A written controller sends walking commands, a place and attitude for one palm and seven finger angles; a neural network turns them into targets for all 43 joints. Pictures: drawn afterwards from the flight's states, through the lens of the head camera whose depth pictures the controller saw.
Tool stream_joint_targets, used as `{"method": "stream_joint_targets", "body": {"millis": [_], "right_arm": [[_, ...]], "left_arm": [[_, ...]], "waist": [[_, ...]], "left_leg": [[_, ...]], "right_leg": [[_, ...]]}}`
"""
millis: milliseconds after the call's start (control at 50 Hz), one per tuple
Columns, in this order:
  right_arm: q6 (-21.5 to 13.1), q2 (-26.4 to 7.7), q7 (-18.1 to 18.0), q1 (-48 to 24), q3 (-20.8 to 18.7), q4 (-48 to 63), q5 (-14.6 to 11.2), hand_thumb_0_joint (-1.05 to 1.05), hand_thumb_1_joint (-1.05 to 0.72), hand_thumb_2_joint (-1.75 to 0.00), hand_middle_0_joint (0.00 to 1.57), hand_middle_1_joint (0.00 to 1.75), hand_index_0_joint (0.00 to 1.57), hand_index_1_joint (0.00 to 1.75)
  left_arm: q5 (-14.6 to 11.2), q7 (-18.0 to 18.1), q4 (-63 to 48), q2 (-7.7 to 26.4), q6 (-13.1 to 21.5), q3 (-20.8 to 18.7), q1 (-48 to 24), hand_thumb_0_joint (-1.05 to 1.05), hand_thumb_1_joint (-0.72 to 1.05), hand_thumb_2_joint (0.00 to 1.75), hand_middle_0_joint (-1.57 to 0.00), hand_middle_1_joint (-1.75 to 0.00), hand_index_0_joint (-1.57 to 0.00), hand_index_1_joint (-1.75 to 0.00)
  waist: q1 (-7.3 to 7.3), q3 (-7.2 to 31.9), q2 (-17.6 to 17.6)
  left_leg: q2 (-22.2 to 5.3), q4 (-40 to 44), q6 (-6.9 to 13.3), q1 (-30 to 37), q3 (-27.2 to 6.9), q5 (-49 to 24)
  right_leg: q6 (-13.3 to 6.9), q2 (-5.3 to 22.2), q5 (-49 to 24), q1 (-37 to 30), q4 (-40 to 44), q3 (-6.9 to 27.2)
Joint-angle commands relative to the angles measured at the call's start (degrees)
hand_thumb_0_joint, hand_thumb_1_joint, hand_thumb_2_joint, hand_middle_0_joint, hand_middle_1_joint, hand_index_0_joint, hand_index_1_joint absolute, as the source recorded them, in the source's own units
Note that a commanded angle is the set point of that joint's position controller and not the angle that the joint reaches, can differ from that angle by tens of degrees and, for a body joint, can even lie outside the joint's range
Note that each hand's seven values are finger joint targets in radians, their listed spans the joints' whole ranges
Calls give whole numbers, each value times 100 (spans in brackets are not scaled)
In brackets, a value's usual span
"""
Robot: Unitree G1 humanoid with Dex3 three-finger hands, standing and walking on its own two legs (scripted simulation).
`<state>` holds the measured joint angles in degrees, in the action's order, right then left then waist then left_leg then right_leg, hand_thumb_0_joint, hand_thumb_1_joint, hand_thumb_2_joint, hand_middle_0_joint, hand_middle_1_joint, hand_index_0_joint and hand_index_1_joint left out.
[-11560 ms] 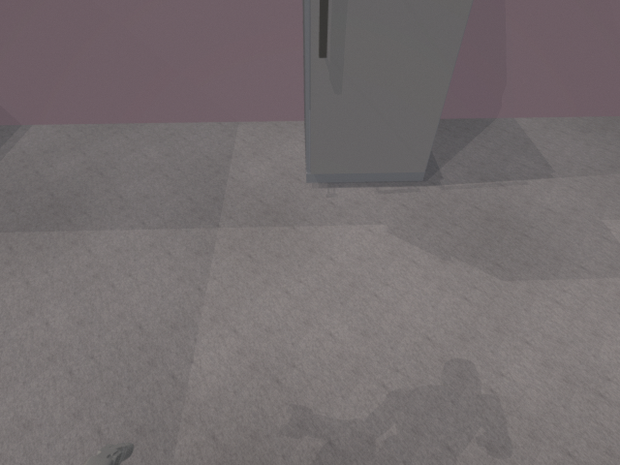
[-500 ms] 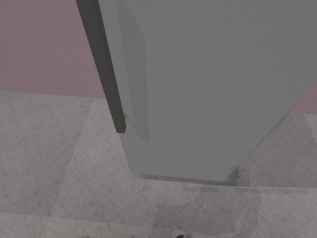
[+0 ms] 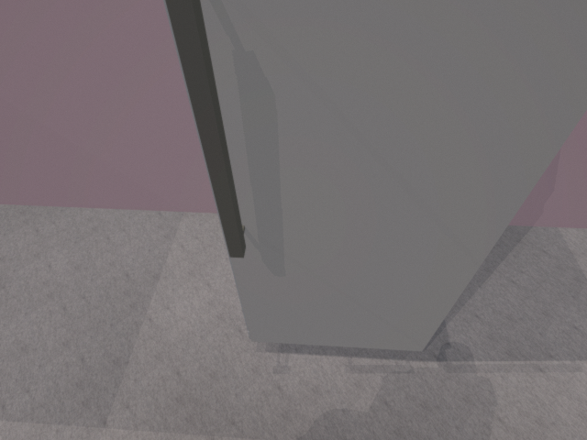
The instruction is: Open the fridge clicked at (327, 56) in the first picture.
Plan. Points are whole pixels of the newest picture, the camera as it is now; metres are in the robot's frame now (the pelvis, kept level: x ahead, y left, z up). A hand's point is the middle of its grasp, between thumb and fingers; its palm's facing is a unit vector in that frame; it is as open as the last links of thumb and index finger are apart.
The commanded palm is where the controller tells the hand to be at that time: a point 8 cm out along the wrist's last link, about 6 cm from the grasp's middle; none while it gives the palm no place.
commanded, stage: come to a stop and stand still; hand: left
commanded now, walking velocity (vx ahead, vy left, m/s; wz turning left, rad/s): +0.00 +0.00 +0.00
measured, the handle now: (220, 145) +0.49 +0.14 +0.15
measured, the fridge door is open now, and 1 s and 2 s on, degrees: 0 0 0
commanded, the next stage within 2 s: look again from close up in 0.60 s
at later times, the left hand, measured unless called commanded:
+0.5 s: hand out of the picture -0.01 +0.17 -0.18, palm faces -0.01 -0.98 -0.20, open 7.3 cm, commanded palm none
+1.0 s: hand out of the picture +0.02 +0.17 -0.18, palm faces +0.00 -0.98 -0.19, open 7.4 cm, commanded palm none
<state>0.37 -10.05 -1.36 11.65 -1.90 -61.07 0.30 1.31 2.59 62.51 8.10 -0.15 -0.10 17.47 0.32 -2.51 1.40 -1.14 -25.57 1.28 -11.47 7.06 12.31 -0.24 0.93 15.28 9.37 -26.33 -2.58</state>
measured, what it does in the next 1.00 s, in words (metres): stands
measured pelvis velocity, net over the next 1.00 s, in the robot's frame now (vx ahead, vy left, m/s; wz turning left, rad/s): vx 0.01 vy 0.00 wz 0.00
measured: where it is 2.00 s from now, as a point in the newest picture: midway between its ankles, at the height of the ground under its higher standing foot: outside the picture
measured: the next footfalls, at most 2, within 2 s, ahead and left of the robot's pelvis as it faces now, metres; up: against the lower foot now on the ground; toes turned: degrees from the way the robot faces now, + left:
none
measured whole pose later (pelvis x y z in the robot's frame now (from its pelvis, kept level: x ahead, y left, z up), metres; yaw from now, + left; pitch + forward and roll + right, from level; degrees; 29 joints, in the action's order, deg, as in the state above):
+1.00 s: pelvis +0.01 +0.00 +0.00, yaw +0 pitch -1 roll +0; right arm -1.0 -9.6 -1.0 12.7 0.4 -63.5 0.7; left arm 1.0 1.8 62.6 9.4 0.8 1.1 15.8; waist -0.2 -1.9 -1.0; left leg -1.0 -25.4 1.4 -11.8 7.2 13.2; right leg -0.4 1.0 16.1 9.9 -26.5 -2.3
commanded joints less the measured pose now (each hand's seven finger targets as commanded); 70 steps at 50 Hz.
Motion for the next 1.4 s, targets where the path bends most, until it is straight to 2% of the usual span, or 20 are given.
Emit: {"method": "stream_joint_targets", "body": {"millis": [0, 20, 40, 80, 100, 120, 160, 300, 320, 500, 560, 740, 900, 980, 1020, 1080, 1140, 1200, 1320, 1380], "right_arm": [[-62, -457, 98, 328, -5, 510, 49, 0, -90, -90, 20, 30, 20, 30], [-116, -411, 122, 483, 44, 476, 97, 0, -90, -90, 20, 30, 20, 30], [-124, -424, 121, 541, 54, 487, 94, 0, -90, -90, 20, 30, 20, 30], [-108, -478, 108, 491, 63, 530, 92, 0, -90, -90, 20, 30, 20, 30], [-94, -506, 107, 491, 66, 553, 90, 0, -90, -90, 20, 30, 20, 30], [-101, -488, 105, 530, 79, 567, 94, 0, -90, -90, 20, 30, 20, 30], [-86, -528, 108, 621, 89, 531, 98, 0, -90, -90, 20, 30, 20, 30], [-120, -464, 92, 802, 129, 355, 97, 0, -90, -90, 20, 30, 20, 30], [-140, -430, 85, 824, 140, 330, 93, 0, -90, -90, 20, 30, 20, 30], [-183, -379, 54, 861, 155, 102, 70, 0, -90, -90, 20, 30, 20, 30], [-223, -408, 38, 842, 154, 59, 55, 0, -90, -90, 20, 30, 20, 30], [-245, -465, 4, 667, 140, -19, 37, 0, -90, -90, 20, 30, 20, 30], [-229, -526, -7, 467, 134, -65, 45, 0, -90, -90, 20, 30, 20, 30], [-248, -594, -12, 406, 120, -59, 43, 0, -90, -90, 20, 30, 20, 30], [-250, -610, -15, 362, 115, -60, 41, 0, -90, -90, 20, 30, 20, 30], [-256, -655, -18, 318, 116, -76, 49, 0, -90, -90, 20, 30, 20, 30], [-258, -693, -20, 293, 105, -73, 47, 0, -90, -90, 20, 30, 20, 30], [-244, -695, -14, 260, 119, -98, 47, 0, -90, -90, 20, 30, 20, 30], [-247, -691, -17, 253, 112, -128, 51, 0, -90, -90, 20, 30, 20, 30], [-239, -727, -13, 231, 121, -146, 54, 0, -90, -90, 20, 30, 20, 30]], "left_arm": [[-13, 94, -535, 867, 230, -72, -12, 0, 90, 90, -20, -30, -20, -30], [-17, 64, -543, 870, 289, -80, 0, 0, 90, 90, -20, -30, -20, -30], [-46, 41, -555, 881, 285, -58, 53, 0, 90, 90, -20, -30, -20, -30], [-40, 8, -528, 815, 225, -36, 168, 0, 90, 90, -20, -30, -20, -30], [-34, -6, -517, 793, 203, -20, 197, 0, 90, 90, -20, -30, -20, -30], [-21, -13, -532, 786, 207, -8, 179, 0, 90, 90, -20, -30, -20, -30], [-26, -30, -532, 773, 180, -7, 189, 0, 90, 90, -20, -30, -20, -30], [-49, -49, -518, 755, 154, -5, 238, 0, 90, 90, -20, -30, -20, -30], [-43, -45, -528, 753, 175, -4, 263, 0, 90, 90, -20, -30, -20, -30], [-65, -59, -386, 716, 172, 4, 245, 0, 90, 90, -20, -30, -20, -30], [-59, -57, -337, 717, 182, -3, 245, 0, 90, 90, -20, -30, -20, -30], [-42, -49, -210, 712, 195, -16, 222, 0, 90, 90, -20, -30, -20, -30], [-40, -53, -128, 724, 172, -15, 179, 0, 90, 90, -20, -30, -20, -30], [-38, -56, -125, 789, 184, -34, 135, 0, 90, 90, -20, -30, -20, -30], [-26, -59, -128, 827, 195, -45, 129, 0, 90, 90, -20, -30, -20, -30], [-39, -59, -120, 844, 186, -52, 86, 0, 90, 90, -20, -30, -20, -30], [-29, -59, -133, 902, 195, -66, 49, 0, 90, 90, -20, -30, -20, -30], [-37, -65, -127, 909, 176, -59, -15, 0, 90, 90, -20, -30, -20, -30], [-30, -69, -133, 967, 200, -77, -13, 0, 90, 90, -20, -30, -20, -30], [-40, -72, -130, 970, 186, -73, -66, 0, 90, 90, -20, -30, -20, -30]], "waist": [[130, -211, -453], [182, -46, 130], [155, -100, 338], [73, -265, 219], [62, -350, -51], [46, -425, -245], [57, -448, -443], [-4, -347, -322], [-11, -265, -380], [-30, -214, -117], [-44, -22, -39], [-41, 73, -150], [-44, -60, -124], [-51, 132, -111], [-59, 112, -217], [-64, 171, -121], [-63, 171, -182], [-63, 54, -151], [-79, 138, -250], [-68, 71, -169]], "left_leg": [[-338, -236, -93, -36, -531, 628], [-361, -152, -56, 63, -566, 97], [-411, 22, -16, -39, -639, 197], [-448, 271, 49, -371, -765, 744], [-449, 320, 64, -475, -779, 936], [-442, 339, 82, -552, -792, 877], [-410, 341, 70, -537, -747, 1028], [-435, 459, 71, -587, -757, 1006], [-448, 440, 78, -528, -742, 783], [-509, 507, 51, -418, -719, 515], [-568, 500, 74, -298, -730, 129], [-601, 409, 83, -23, -672, -528], [-613, 500, 78, 94, -674, -527], [-625, 474, 84, 233, -658, -770], [-630, 447, 93, 245, -654, -867], [-637, 483, 89, 301, -660, -940], [-640, 466, 90, 321, -647, -1046], [-636, 544, 78, 254, -674, -865], [-629, 493, 75, 323, -653, -996], [-629, 577, 57, 295, -665, -837]], "right_leg": [[-316, 859, 702, 1022, 851, 1045], [-384, 763, 271, 1002, 661, 892], [-365, 631, 447, 935, 563, 802], [-330, 477, 918, 928, 503, 716], [-319, 443, 1119, 970, 525, 714], [-311, 454, 1061, 945, 556, 697], [-300, 460, 1441, 1104, 618, 749], [-276, 463, 1278, 1001, 591, 749], [-282, 472, 992, 873, 583, 728], [-258, 486, 462, 725, 564, 694], [-229, 474, -39, 515, 445, 618], [-188, 517, -732, 349, 414, 569], [-166, 521, -710, 402, 484, 568], [-160, 539, -954, 265, 462, 571], [-166, 547, -1109, 221, 473, 568], [-161, 555, -1109, 191, 457, 552], [-165, 572, -1269, 142, 460, 549], [-159, 559, -1040, 188, 511, 548], [-181, 591, -1349, 71, 537, 562], [-177, 581, -1115, 138, 573, 577]]}}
